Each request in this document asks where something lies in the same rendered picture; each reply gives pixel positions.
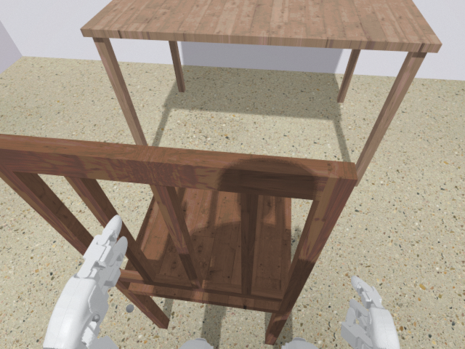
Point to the right robot hand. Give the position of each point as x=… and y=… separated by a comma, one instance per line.
x=376, y=329

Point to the chair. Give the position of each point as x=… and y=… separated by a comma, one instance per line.
x=218, y=228

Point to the table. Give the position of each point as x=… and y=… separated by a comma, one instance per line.
x=388, y=25

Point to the left robot hand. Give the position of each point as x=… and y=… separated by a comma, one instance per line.
x=85, y=294

